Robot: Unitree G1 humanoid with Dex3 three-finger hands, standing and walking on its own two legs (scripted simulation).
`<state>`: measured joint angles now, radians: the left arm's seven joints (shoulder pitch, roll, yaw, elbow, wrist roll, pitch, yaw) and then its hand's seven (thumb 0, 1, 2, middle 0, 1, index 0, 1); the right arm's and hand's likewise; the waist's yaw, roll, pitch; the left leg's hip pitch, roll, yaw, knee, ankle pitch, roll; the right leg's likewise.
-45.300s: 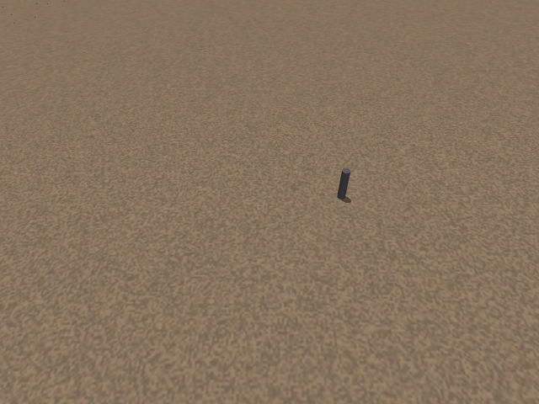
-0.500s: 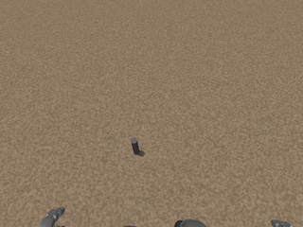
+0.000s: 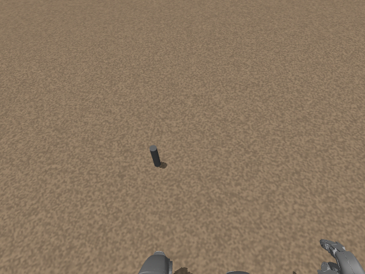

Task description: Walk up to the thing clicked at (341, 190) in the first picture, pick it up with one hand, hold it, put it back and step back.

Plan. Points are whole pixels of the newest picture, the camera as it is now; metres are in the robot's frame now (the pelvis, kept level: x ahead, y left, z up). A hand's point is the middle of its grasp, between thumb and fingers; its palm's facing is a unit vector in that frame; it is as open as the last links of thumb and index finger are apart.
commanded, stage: step back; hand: left
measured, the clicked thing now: (155, 156) +0.78 +0.20 -0.66
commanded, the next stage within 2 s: stand in 1.84 s
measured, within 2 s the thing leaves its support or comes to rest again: neither
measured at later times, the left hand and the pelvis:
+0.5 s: hand out of the picture -0.06 +0.24 -0.14, palm faces +0.03 -0.94 -0.33, open 7.4 cm; pelvis -0.16 -0.02 +0.02, yaw +2 degrees
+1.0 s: hand out of the picture -0.24 +0.21 -0.12, palm faces +0.09 -0.89 -0.44, open 7.4 cm; pelvis -0.29 -0.08 +0.01, yaw +5 degrees
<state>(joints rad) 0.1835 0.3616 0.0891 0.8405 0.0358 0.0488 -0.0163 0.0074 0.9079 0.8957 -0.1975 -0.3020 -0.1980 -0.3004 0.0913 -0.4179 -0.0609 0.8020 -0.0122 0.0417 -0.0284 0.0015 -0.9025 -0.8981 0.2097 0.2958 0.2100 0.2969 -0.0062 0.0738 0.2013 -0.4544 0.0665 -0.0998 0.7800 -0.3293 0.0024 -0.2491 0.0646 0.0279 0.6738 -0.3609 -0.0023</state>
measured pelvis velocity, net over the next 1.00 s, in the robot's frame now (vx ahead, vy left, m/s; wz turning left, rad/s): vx -0.29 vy -0.08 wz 0.09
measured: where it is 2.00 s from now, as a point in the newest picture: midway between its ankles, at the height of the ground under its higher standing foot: outside the picture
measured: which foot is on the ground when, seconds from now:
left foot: up 0.00-0.26, down 0.28-0.70, up 0.72-0.98, down 1.00-1.00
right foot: down 0.00-0.30, up 0.32-0.64, down 0.66-1.00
